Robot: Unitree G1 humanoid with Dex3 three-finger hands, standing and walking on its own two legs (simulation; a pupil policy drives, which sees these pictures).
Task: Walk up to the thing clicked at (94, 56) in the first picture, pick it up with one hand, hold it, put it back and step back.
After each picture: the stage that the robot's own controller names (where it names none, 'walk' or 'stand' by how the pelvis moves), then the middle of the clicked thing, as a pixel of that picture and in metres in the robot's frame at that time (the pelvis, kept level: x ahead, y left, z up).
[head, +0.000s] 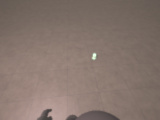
stand; (94, 56) +1.33 -0.07 -0.72
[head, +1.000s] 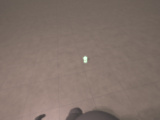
walk; (85, 59) +1.19 +0.20 -0.71
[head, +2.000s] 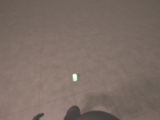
walk; (74, 77) +0.71 +0.28 -0.71
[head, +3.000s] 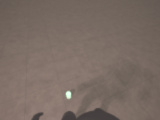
walk; (68, 95) +0.42 +0.23 -0.70
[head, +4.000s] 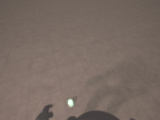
stand; (70, 103) +0.33 +0.24 -0.72
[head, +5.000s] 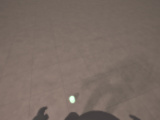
stand; (72, 99) +0.33 +0.21 -0.71
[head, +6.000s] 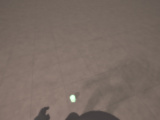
stand; (72, 98) +0.36 +0.21 -0.71
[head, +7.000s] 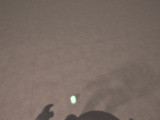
stand; (73, 99) +0.37 +0.19 -0.72
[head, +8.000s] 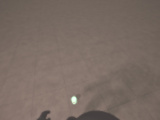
stand; (74, 100) +0.38 +0.19 -0.73
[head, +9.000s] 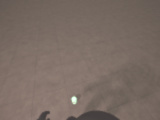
stand; (74, 100) +0.37 +0.18 -0.73
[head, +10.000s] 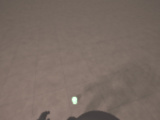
stand; (74, 100) +0.37 +0.18 -0.73
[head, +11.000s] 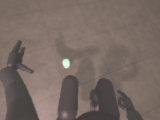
go down; (66, 63) +0.45 +0.20 -0.37
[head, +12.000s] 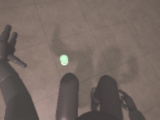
go down; (64, 60) +0.46 +0.20 -0.31
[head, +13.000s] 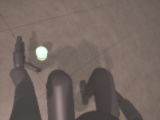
close in; (41, 54) +0.45 +0.24 -0.23
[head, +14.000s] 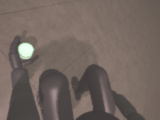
close; (25, 51) +0.44 +0.26 -0.23
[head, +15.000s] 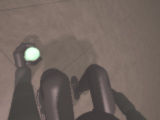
lift; (31, 55) +0.41 +0.23 -0.23
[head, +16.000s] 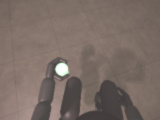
lift; (62, 70) +0.33 +0.20 -0.05
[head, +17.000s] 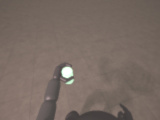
hold; (68, 75) +0.33 +0.16 +0.04
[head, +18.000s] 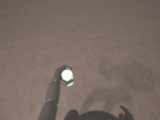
hold; (68, 78) +0.32 +0.17 +0.01
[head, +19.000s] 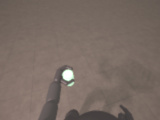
hold; (68, 78) +0.32 +0.16 +0.01
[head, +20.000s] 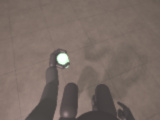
crouch; (63, 61) +0.42 +0.18 -0.07
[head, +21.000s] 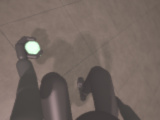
lower; (34, 50) +0.46 +0.24 -0.20
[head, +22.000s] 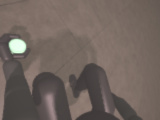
lower; (18, 48) +0.45 +0.26 -0.24
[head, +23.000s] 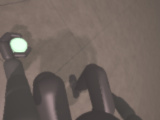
lower; (19, 47) +0.46 +0.26 -0.24
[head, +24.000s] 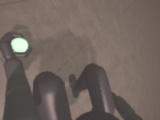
lower; (20, 47) +0.46 +0.26 -0.24
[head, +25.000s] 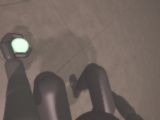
rest; (20, 48) +0.46 +0.26 -0.24
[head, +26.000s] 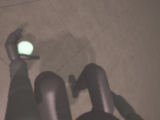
withdraw; (25, 50) +0.45 +0.23 -0.24
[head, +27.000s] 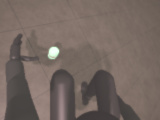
stand; (53, 53) +0.46 +0.21 -0.26
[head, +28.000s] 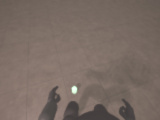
stand; (74, 89) +0.41 +0.14 -0.62
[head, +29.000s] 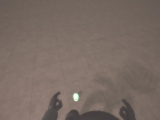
stand; (75, 97) +0.41 +0.15 -0.66
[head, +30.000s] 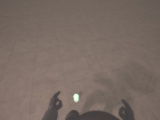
stand; (76, 97) +0.40 +0.14 -0.67
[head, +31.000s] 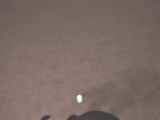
stand; (79, 98) +0.42 +0.14 -0.72
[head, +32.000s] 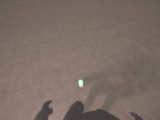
walk; (81, 83) +0.51 +0.12 -0.70
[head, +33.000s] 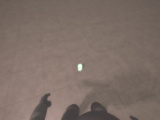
walk; (80, 67) +0.79 +0.13 -0.70
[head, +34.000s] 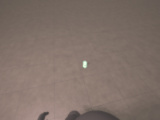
stand; (84, 64) +1.06 +0.15 -0.71
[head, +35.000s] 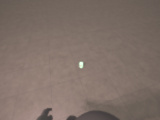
stand; (81, 64) +1.04 +0.17 -0.73
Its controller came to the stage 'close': yes
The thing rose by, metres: 0.72
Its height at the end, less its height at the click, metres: +0.00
